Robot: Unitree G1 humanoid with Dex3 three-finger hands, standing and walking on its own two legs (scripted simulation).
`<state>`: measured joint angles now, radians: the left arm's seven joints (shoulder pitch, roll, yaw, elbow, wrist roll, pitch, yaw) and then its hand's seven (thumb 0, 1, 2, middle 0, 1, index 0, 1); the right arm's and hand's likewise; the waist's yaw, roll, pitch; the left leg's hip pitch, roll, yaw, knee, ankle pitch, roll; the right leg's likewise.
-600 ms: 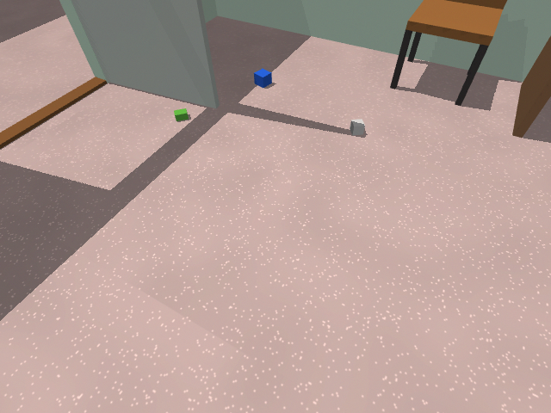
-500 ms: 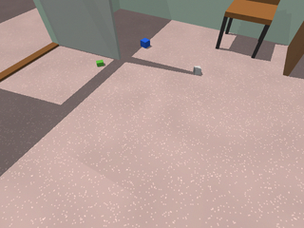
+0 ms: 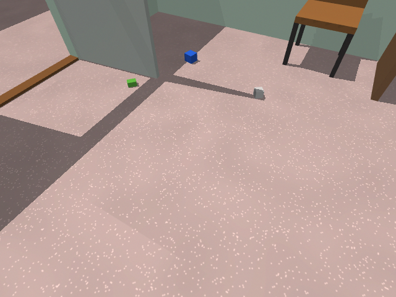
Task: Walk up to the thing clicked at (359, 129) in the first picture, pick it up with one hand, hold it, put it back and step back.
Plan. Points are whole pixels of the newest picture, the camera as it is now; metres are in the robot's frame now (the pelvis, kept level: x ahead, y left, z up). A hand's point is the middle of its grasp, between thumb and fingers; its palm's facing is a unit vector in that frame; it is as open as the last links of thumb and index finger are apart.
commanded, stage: stand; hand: left
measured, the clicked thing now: (258, 92) +1.67 -0.47 -0.75
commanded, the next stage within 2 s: walk up in 0.52 s
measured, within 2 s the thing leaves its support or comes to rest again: neither
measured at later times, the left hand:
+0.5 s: hand out of the picture +0.07 +0.25 -0.16, palm faces -0.03 -0.94 -0.33, open 7.3 cm
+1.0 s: hand (145, 262) +0.22 +0.15 -0.14, palm faces -0.15 -0.90 -0.40, open 7.3 cm
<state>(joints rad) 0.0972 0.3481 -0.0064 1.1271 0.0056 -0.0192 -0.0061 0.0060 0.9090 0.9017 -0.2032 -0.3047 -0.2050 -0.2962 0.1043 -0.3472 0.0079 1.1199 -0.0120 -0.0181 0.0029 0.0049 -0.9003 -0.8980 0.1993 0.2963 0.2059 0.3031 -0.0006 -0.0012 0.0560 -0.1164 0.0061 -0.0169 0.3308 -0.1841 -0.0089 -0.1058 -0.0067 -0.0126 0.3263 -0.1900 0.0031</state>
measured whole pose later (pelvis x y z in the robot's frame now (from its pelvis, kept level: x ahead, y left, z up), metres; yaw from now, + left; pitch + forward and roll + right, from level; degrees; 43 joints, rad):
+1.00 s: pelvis +0.11 -0.12 -0.03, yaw -12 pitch -3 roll +0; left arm 0.26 0.40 0.09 0.95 0.01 -0.06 -0.09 0.00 0.91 0.90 -0.20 -0.30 -0.20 -0.30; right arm 0.20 -0.48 -0.08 1.00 -0.03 -0.03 0.05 0.01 -0.90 -0.90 0.20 0.30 0.20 0.30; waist 0.04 0.07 0.04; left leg -0.31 0.09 0.03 1.10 -0.44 0.02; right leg -0.30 -0.03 -0.07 0.65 -0.30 -0.02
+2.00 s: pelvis +0.58 -0.31 -0.01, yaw -23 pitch -2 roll +1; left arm 0.26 0.36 0.03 0.87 -0.01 -0.10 -0.05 0.00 0.91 0.90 -0.21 -0.31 -0.21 -0.30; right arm 0.28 -0.43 -0.04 0.88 0.00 -0.05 0.06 0.01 -0.90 -0.90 0.20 0.30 0.21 0.30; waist 0.01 0.06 0.09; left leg -0.45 0.07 -0.04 1.08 -0.28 0.04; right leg -0.22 0.00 -0.05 0.47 -0.21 -0.05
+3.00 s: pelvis +0.95 -0.42 -0.01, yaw -22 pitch -4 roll +1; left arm 0.29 0.36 0.03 0.87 0.00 -0.10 -0.04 0.00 0.91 0.90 -0.21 -0.31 -0.21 -0.30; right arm 0.30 -0.44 -0.05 0.87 -0.01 -0.03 0.06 0.01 -0.90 -0.90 0.20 0.30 0.21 0.30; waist 0.02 0.07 0.09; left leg -0.46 0.05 -0.04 0.99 -0.33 0.03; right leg -0.22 -0.04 -0.06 0.48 -0.20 -0.03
